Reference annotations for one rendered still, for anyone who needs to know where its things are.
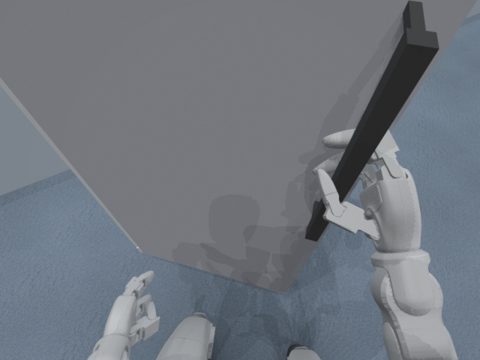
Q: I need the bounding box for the right robot forearm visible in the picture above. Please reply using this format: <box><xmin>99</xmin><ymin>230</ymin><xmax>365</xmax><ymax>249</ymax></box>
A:
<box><xmin>370</xmin><ymin>249</ymin><xmax>458</xmax><ymax>360</ymax></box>

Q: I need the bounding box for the handle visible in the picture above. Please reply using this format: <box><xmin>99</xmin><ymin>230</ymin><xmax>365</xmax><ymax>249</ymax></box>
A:
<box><xmin>305</xmin><ymin>1</ymin><xmax>439</xmax><ymax>242</ymax></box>

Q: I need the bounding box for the robot right foot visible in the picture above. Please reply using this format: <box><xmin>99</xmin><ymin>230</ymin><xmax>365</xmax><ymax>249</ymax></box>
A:
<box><xmin>286</xmin><ymin>344</ymin><xmax>301</xmax><ymax>360</ymax></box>

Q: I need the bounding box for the left robot forearm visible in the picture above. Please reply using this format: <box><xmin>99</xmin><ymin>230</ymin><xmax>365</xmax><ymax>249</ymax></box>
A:
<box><xmin>87</xmin><ymin>334</ymin><xmax>131</xmax><ymax>360</ymax></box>

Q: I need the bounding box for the robot right hand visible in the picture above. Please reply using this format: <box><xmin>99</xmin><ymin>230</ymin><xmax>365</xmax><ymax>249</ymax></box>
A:
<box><xmin>312</xmin><ymin>128</ymin><xmax>422</xmax><ymax>253</ymax></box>

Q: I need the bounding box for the robot left hand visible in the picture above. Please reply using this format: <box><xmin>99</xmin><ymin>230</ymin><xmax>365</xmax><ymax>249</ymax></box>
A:
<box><xmin>103</xmin><ymin>271</ymin><xmax>160</xmax><ymax>347</ymax></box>

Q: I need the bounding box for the robot left thigh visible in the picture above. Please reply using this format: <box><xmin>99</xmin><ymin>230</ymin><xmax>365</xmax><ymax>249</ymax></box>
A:
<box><xmin>156</xmin><ymin>316</ymin><xmax>215</xmax><ymax>360</ymax></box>

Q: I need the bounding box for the fridge door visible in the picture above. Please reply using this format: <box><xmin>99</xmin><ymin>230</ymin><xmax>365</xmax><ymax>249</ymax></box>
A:
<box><xmin>0</xmin><ymin>0</ymin><xmax>477</xmax><ymax>294</ymax></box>

